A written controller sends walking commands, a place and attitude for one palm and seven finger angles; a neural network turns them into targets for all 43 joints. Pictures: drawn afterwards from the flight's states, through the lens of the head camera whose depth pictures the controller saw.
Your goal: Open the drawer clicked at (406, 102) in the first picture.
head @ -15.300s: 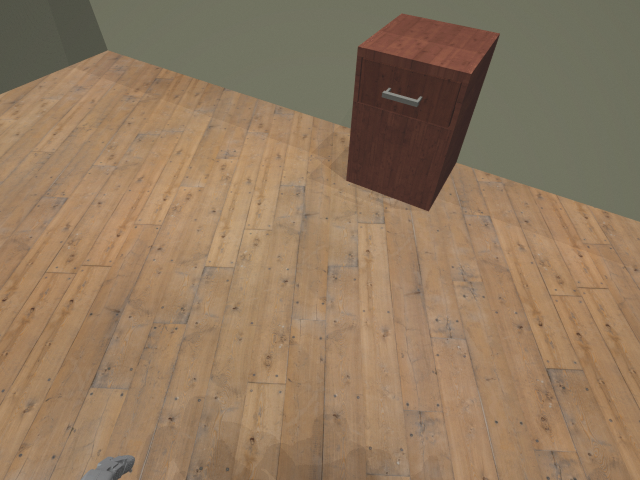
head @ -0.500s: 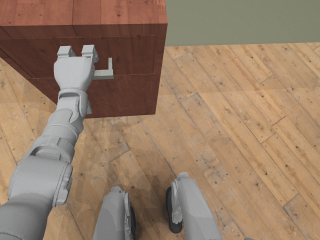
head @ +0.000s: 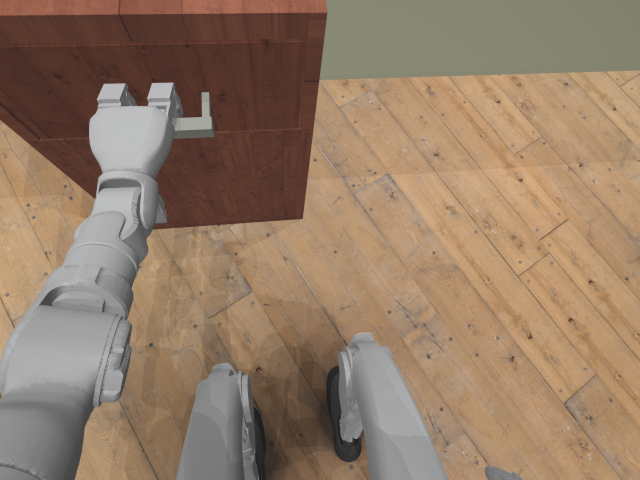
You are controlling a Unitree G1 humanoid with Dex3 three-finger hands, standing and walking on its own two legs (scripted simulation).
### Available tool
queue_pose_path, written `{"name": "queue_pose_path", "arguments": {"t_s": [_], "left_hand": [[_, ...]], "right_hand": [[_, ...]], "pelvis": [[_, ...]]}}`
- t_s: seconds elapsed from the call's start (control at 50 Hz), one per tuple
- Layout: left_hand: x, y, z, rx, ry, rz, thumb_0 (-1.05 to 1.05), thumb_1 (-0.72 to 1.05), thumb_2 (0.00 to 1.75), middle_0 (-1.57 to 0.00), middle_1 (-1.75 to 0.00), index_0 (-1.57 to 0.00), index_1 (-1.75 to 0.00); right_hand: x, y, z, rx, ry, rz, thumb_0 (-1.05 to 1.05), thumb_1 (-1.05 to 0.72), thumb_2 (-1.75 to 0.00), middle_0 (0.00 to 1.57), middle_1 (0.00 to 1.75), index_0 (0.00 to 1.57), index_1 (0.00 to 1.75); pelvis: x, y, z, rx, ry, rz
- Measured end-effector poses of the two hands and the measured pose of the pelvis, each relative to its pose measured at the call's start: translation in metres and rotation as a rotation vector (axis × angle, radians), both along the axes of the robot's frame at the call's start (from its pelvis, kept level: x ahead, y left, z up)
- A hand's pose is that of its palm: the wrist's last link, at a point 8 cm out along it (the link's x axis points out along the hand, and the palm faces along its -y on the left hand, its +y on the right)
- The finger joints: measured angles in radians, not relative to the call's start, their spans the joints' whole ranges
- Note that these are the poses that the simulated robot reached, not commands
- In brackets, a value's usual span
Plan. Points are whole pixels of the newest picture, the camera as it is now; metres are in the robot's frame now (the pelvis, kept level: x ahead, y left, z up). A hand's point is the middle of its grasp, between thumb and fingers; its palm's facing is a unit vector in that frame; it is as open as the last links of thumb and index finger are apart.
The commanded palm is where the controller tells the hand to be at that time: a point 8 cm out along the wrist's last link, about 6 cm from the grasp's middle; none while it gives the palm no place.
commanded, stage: lower the fingers behind the handle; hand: left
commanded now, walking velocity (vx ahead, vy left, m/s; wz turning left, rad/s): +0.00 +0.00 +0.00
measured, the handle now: (156, 116) +0.59 +0.16 -0.05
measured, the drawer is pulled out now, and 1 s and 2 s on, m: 0.00 0.00 0.00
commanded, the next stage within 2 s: close the thumb around the handle in 0.76 s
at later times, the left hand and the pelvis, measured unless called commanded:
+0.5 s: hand (163, 160) +0.53 +0.16 -0.08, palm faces +0.01 -0.04 -1.00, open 13.8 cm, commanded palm +0.52 +0.15 -0.03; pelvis +0.00 +0.01 -0.02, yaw -1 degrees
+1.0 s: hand (160, 156) +0.54 +0.16 -0.08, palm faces -0.03 -0.03 -1.00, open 13.4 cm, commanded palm +0.52 +0.15 -0.03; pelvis +0.00 +0.00 -0.02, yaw +0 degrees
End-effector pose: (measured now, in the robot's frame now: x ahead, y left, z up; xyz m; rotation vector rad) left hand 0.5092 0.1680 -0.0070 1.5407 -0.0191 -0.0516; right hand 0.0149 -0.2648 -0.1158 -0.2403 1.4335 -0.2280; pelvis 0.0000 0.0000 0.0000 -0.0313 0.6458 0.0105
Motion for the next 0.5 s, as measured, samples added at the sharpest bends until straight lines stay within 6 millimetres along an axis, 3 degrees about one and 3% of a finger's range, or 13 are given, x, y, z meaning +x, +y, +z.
{"name": "queue_pose_path", "arguments": {"t_s": [0.16,0.32,0.5], "left_hand": [[0.005,0.005,-0.007,0.009,-0.013,0.061,0.0,-0.49,0.3,-0.32,-1.2,-0.32,-1.2],[0.005,-0.005,-0.014,-0.01,0.039,0.022,0.0,-0.49,0.3,-0.32,-1.2,-0.32,-1.2],[0.004,-0.009,-0.02,-0.012,-0.03,0.0,0.0,-0.49,0.3,-0.32,-1.2,-0.32,-1.2]], "right_hand": [[-0.004,0.006,-0.007,0.012,0.01,-0.003,0.0,-0.91,-0.9,0.2,0.3,0.2,0.3],[-0.004,0.012,-0.009,0.014,0.001,-0.01,0.0,-0.91,-0.9,0.2,0.3,0.2,0.3],[-0.008,0.013,-0.021,0.021,0.013,-0.011,0.0,-0.91,-0.9,0.2,0.3,0.2,0.3]], "pelvis": [[-0.003,0.004,-0.007,-0.01,0.007,0.003],[-0.002,0.007,-0.01,-0.014,0.007,0.001],[-0.004,0.008,-0.02,-0.013,0.012,-0.002]]}}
